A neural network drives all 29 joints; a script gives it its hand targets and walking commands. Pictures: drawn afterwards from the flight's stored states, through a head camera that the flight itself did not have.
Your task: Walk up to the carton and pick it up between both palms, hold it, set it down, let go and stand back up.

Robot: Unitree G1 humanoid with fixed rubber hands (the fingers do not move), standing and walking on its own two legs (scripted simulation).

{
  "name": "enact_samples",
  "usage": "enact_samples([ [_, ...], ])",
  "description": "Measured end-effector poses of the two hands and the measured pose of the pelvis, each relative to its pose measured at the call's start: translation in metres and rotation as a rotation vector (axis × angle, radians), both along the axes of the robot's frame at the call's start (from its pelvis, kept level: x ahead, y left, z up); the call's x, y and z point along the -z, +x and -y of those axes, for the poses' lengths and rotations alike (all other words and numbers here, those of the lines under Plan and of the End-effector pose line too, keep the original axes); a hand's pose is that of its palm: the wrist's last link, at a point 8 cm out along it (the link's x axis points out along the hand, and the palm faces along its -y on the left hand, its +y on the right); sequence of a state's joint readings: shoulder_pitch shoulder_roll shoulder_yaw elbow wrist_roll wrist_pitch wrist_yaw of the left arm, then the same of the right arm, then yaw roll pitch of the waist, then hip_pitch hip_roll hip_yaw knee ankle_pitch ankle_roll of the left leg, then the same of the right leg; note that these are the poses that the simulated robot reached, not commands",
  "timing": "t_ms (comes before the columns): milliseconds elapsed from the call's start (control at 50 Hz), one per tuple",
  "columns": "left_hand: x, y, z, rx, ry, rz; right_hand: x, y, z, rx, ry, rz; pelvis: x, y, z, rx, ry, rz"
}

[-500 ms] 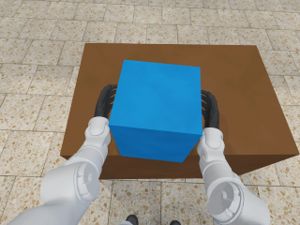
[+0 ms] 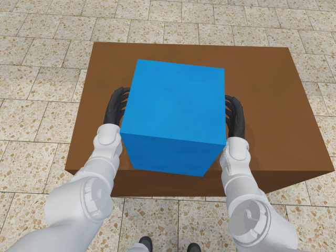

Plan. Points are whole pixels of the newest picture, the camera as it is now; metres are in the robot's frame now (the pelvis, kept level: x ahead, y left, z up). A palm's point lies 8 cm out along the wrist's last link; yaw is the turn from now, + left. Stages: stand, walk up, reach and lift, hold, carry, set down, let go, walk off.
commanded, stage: set down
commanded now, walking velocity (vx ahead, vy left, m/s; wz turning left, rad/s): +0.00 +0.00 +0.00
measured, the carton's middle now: (173, 124) +0.44 +0.03 -0.06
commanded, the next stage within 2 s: none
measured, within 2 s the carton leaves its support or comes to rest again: neither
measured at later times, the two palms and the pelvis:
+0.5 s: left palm (113, 120) +0.42 +0.18 -0.02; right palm (234, 132) +0.41 -0.12 -0.01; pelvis -0.01 +0.00 +0.00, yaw +0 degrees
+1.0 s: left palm (107, 118) +0.43 +0.20 -0.03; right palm (236, 127) +0.43 -0.13 -0.02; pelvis -0.01 +0.01 -0.04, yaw -2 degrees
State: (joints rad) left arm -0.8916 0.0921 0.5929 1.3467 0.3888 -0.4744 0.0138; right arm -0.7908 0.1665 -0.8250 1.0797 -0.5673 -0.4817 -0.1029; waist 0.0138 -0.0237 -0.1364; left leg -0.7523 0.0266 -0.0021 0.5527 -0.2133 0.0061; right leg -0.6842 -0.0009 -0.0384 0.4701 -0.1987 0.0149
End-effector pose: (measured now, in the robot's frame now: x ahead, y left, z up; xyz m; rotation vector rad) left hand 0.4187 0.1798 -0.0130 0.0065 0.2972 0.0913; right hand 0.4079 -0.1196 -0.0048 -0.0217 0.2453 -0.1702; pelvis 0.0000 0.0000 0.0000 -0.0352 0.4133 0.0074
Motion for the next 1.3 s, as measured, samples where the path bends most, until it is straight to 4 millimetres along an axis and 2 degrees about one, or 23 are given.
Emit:
enact_samples([
  [460,0.001,-0.001,0.000,0.003,0.007,0.009,0.000,-0.002,0.000,-0.003,-0.010,0.001,0.004,-0.006,0.000,-0.001,0.001,0.003],
  [680,0.008,0.001,-0.001,0.006,0.007,-0.005,0.002,-0.003,0.001,-0.008,-0.001,0.004,0.005,-0.004,-0.004,0.013,0.004,0.005],
  [840,0.020,0.008,-0.004,-0.012,0.002,-0.070,0.017,0.006,0.003,-0.057,0.012,-0.086,0.021,-0.005,-0.008,0.031,-0.014,-0.070],
  [1040,0.019,0.010,-0.028,-0.029,0.043,-0.041,0.016,0.023,0.017,-0.049,-0.004,-0.056,0.045,-0.014,-0.012,0.019,-0.030,-0.113],
  [1180,0.013,0.007,-0.050,-0.056,0.059,-0.016,0.007,0.026,0.037,-0.028,0.003,-0.037,0.049,-0.021,-0.013,0.017,-0.033,-0.126],
  [1300,-0.005,0.010,-0.056,-0.053,0.059,0.009,-0.010,0.028,0.046,-0.037,0.009,-0.025,0.045,-0.026,-0.013,0.019,-0.030,-0.122],
])
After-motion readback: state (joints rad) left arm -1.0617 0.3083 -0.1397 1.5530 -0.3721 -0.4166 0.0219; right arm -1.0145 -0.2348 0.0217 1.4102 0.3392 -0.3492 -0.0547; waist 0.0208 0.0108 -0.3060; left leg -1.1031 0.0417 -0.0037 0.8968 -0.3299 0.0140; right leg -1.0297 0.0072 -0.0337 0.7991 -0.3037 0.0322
